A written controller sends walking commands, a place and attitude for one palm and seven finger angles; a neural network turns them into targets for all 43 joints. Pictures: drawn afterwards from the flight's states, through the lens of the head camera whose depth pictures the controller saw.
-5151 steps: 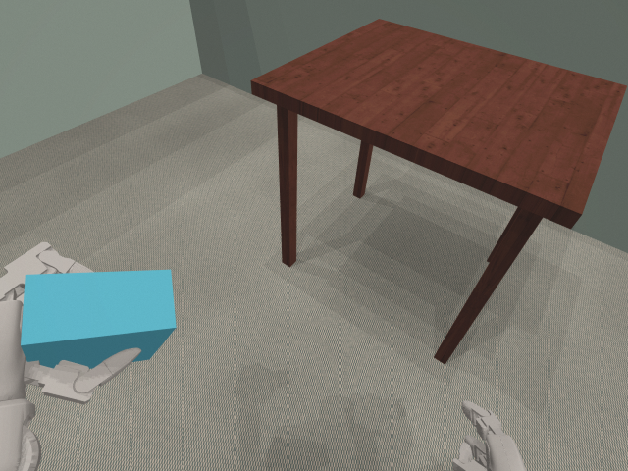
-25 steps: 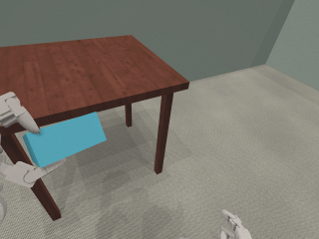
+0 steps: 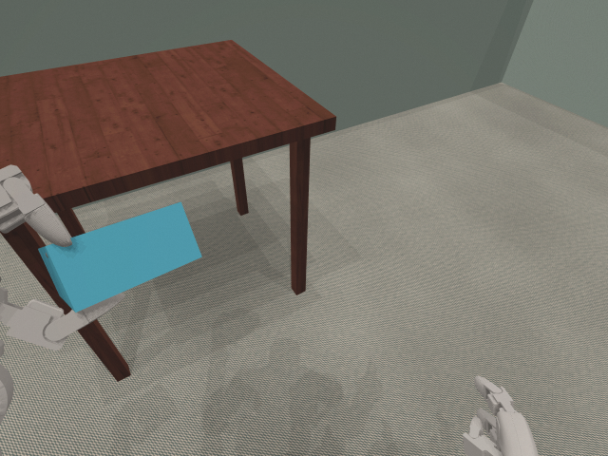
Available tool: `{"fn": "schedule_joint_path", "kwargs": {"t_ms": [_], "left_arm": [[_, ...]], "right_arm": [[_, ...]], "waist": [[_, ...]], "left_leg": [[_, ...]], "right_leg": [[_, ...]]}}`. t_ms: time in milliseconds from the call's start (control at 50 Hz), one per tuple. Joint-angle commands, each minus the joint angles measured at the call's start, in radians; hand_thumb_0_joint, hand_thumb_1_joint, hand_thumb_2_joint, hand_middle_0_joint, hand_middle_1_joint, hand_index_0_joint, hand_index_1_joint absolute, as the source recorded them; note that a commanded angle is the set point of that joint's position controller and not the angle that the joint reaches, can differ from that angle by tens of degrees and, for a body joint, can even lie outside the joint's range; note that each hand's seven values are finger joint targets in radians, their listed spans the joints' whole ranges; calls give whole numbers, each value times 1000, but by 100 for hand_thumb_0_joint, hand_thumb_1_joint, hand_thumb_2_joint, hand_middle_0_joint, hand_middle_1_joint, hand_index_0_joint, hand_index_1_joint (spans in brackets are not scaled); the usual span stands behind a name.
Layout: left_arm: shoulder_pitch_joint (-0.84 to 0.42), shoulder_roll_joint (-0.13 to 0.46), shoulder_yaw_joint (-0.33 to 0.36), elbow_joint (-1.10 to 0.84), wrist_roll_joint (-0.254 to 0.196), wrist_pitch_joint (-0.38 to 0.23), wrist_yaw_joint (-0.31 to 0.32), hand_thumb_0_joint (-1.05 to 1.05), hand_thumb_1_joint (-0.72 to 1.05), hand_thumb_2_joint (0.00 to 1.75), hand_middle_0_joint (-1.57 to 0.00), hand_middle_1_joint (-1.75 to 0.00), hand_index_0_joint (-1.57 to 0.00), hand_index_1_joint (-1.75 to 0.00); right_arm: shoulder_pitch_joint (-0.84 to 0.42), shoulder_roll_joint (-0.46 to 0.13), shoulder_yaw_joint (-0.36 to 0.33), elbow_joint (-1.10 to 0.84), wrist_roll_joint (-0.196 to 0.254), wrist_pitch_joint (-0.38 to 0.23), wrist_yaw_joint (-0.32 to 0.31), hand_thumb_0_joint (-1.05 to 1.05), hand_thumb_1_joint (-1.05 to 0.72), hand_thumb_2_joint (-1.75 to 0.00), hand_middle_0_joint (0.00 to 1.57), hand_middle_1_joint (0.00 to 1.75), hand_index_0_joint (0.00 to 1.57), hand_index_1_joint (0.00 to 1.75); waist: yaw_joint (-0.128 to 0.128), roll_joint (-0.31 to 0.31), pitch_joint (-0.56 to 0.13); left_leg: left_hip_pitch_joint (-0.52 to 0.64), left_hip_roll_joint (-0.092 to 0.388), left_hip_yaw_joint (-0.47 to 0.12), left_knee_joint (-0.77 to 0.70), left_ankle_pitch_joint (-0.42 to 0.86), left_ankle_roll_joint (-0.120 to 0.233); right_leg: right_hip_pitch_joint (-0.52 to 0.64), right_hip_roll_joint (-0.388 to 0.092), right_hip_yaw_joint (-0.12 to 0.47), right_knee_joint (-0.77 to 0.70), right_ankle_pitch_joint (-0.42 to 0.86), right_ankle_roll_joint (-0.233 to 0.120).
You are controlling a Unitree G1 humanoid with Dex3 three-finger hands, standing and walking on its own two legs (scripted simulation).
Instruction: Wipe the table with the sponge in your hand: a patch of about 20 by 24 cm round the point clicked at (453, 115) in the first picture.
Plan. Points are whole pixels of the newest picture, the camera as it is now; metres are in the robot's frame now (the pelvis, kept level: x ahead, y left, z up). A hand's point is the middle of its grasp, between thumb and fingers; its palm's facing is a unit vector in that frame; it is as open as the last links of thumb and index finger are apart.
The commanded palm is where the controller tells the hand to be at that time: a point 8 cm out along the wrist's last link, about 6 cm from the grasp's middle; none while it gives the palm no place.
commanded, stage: stop stepping back and stand still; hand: left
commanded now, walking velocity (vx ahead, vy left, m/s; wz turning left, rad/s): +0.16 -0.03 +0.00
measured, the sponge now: (132, 246) +0.26 +0.19 +0.21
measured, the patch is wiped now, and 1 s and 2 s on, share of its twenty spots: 1.00 1.00 1.00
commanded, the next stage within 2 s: stand and wait in 1.64 s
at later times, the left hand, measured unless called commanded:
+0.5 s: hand (54, 259) +0.21 +0.22 +0.25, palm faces +0.52 -0.75 -0.41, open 8.9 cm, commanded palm +0.15 +0.27 +0.24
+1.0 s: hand out of the picture +0.21 +0.28 +0.23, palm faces +0.52 -0.78 -0.36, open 8.9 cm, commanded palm +0.15 +0.31 +0.24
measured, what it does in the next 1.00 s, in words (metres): steps on the spot: right foot, then left foot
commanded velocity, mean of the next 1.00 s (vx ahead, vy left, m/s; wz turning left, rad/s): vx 0.04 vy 0.04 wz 0.00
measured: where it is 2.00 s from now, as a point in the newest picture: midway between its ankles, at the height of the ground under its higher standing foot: outside the picture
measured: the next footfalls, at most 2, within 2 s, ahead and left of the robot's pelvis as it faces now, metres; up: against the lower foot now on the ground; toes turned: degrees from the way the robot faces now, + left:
right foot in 0.14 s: +0.06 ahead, -0.10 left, +0.00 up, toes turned +1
left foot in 0.50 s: +0.04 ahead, +0.14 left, +0.00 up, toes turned +6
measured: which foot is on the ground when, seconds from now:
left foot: down 0.00-0.14, up 0.16-0.48, down 0.50-1.00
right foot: up 0.00-0.12, down 0.14-1.00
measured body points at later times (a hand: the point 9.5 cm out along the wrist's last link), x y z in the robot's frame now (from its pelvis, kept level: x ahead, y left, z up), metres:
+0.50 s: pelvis +0.02 -0.02 +0.01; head +0.02 -0.06 +0.46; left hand +0.18 +0.26 +0.27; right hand +0.21 -0.26 -0.09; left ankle +0.00 +0.13 -0.73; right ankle +0.02 -0.10 -0.73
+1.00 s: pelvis +0.01 +0.02 +0.01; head +0.01 +0.02 +0.46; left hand +0.17 +0.32 +0.25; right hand +0.21 -0.17 -0.08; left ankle +0.00 +0.13 -0.73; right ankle +0.02 -0.10 -0.73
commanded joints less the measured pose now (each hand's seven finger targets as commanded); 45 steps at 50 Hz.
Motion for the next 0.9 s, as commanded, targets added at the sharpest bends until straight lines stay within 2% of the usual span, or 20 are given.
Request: {"fn": "schedule_joint_path", "kwargs": {"t_ms": [0, 40, 60, 80, 100, 120, 140, 160, 180, 220, 280, 340, 400, 480, 500, 540, 580, 660, 720, 880], "left_arm": [[-142, 157, 129, 38, -3, -32, 15, 0, 10, 130, -120, -160, -120, -160], [-37, 139, 126, 52, -22, -21, 7, 0, 10, 130, -120, -160, -120, -160], [9, 126, 120, 58, -28, -12, 1, 0, 10, 130, -120, -160, -120, -160], [26, 123, 111, 22, -27, -7, -6, 0, 10, 130, -120, -160, -120, -160], [45, 123, 103, -1, -17, -5, -18, 0, 10, 130, -120, -160, -120, -160], [15, 157, 115, -69, -17, -11, -24, 0, 10, 130, -120, -160, -120, -160], [-74, 184, 132, -164, -35, -36, -27, 0, 10, 130, -120, -160, -120, -160], [-103, 196, 156, -182, -23, -61, -26, 0, 10, 130, -120, -160, -120, -160], [-89, 197, 157, -225, -31, -72, -23, 0, 10, 130, -120, -160, -120, -160], [-80, 218, 178, -300, -31, -94, -11, 0, 10, 130, -120, -160, -120, -160], [-57, 194, 154, -200, -23, -79, 9, 0, 10, 130, -120, -160, -120, -160], [-30, 150, 120, -77, -25, -59, 35, 0, 10, 130, -120, -160, -120, -160], [-8, 133, 110, -25, -34, -39, 41, 0, 10, 130, -120, -160, -120, -160], [-20, 124, 105, -44, -32, -34, 34, 0, 10, 130, -120, -160, -120, -160], [-35, 141, 113, -58, -33, -41, 27, 0, 10, 130, -120, -160, -120, -160], [-12, 167, 132, -122, -22, -41, 24, 0, 10, 130, -120, -160, -120, -160], [-19, 177, 136, -198, -21, -54, 25, 0, 10, 130, -120, -160, -120, -160], [39, 187, 155, -295, -22, -57, 35, 0, 10, 130, -120, -160, -120, -160], [56, 177, 162, -276, -19, -52, 41, 0, 10, 130, -120, -160, -120, -160], [-15, 115, 102, -113, -21, -20, 28, 0, 10, 130, -120, -160, -120, -160]], "right_arm": [[-35, -84, -32, -111, 25, -33, 37, 0, -90, -90, 20, 30, 20, 30], [-90, -75, -20, -147, 23, -14, 30, 0, -90, -90, 20, 30, 20, 30], [-97, -72, -12, -163, 20, -4, 25, 0, -90, -90, 20, 30, 20, 30], [-115, -67, -8, -186, 14, 5, 23, 0, -90, -90, 20, 30, 20, 30], [-106, -55, -18, -184, 8, 14, 24, 0, -90, -90, 20, 30, 20, 30], [-108, -69, -35, -196, 12, 20, 30, 0, -90, -90, 20, 30, 20, 30], [-128, -82, -24, -184, 7, 4, 34, 0, -90, -90, 20, 30, 20, 30], [-135, -67, -16, -152, -2, -7, 45, 0, -90, -90, 20, 30, 20, 30], [-104, -79, -35, -146, 9, -12, 52, 0, -90, -90, 20, 30, 20, 30], [-105, -72, -32, -135, 1, 0, 48, 0, -90, -90, 20, 30, 20, 30], [-117, -51, -18, -120, -2, 0, 26, 0, -90, -90, 20, 30, 20, 30], [-109, -49, -24, -111, -1, -8, 16, 0, -90, -90, 20, 30, 20, 30], [-114, -62, -28, -124, 10, -2, 17, 0, -90, -90, 20, 30, 20, 30], [-129, -104, -39, -144, 20, 21, 29, 0, -90, -90, 20, 30, 20, 30], [-132, -114, -46, -147, 24, 24, 35, 0, -90, -90, 20, 30, 20, 30], [-120, -83, -37, -151, 21, 30, 40, 0, -90, -90, 20, 30, 20, 30], [-134, -73, -29, -162, 18, 31, 44, 0, -90, -90, 20, 30, 20, 30], [-142, -85, -31, -186, 13, 31, 43, 0, -90, -90, 20, 30, 20, 30], [-129, -81, -30, -179, 13, 40, 45, 0, -90, -90, 20, 30, 20, 30], [-128, -79, -14, -162, 11, 54, 37, 0, -90, -90, 20, 30, 20, 30]], "waist": [[-4, 262, 13], [20, 284, 60], [32, 246, 53], [60, 113, 35], [62, -155, 51], [41, -414, 44], [9, -300, 60], [-8, -86, 3], [-15, -52, -20], [-13, 2, -35], [-9, -43, -15], [11, -101, -34], [18, -107, -23], [25, -47, -26], [25, -74, -26], [7, -11, -68], [6, 23, -87], [17, 129, -132], [15, 175, -151], [7, 79, -74]], "left_leg": [[-114, 212, -292, -342, -359, 175], [-300, 177, -226, -312, -424, 123], [-366, 143, -182, -246, -432, 98], [-475, 102, -160, -66, -430, 70], [-500, -7, -24, 291, -326, 35], [-571, -53, -33, 621, -258, 0], [-528, -40, -118, 748, -138, -17], [-472, -10, -131, 741, -64, -18], [-446, 13, -154, 704, -24, -21], [-342, 30, -124, 599, 57, -24], [-145, 5, -26, 301, 73, -10], [-12, -32, 51, 63, 48, 6], [77, -17, 16, -101, -8, 32], [66, 75, -105, -89, 212, 55], [38, 73, -103, -64, 262, 37], [25, 25, -24, -15, 313, 10], [44, 26, -33, -41, 364, 4], [177, 82, -100, -89, 568, 22], [181, 99, -104, -93, 586, 24], [68, 88, -99, -141, 296, 10]], "right_leg": [[-37, 3, 62, 271, 6, 24], [203, -18, 42, -46, 7, 14], [354, 16, 7, -163, 19, 13], [541, 30, 24, -330, 37, 0], [550, -56, 158, -538, 57, -31], [490, -289, 572, -704, -9, -89], [358, -338, 665, -718, 156, -77], [331, -349, 585, -688, 181, -99], [343, -326, 575, -646, 209, -96], [298, -292, 410, -618, 264, -113], [212, -227, 260, -621, 177, -68], [265, -232, 260, -589, 116, -55], [275, -197, 247, -509, 156, -26], [317, -93, 196, -442, 390, 42], [358, -108, 213, -435, 467, 38], [423, -153, 228, -407, 723, -6], [447, -149, 199, -383, 801, -4], [381, -55, 110, -341, 669, 22], [373, -21, 84, -339, 557, 23], [363, -20, 107, -417, 464, 26]]}}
